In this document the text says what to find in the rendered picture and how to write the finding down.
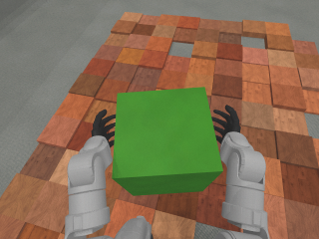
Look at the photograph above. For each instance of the robot right forearm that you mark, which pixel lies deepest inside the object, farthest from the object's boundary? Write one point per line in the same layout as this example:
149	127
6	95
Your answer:
245	179

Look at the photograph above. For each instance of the left robot hand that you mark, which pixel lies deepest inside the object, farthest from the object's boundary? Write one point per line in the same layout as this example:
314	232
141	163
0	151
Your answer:
100	129

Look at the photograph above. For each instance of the robot left thigh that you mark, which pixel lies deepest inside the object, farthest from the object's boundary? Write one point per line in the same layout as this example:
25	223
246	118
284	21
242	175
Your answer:
135	228

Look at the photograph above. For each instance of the right robot hand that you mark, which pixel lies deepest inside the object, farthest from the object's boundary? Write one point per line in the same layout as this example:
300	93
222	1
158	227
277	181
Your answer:
232	124

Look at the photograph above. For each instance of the robot left forearm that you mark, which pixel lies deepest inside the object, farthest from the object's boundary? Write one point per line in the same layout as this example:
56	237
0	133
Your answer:
88	210

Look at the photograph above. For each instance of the carton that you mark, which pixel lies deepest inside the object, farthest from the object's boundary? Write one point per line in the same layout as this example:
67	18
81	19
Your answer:
165	142

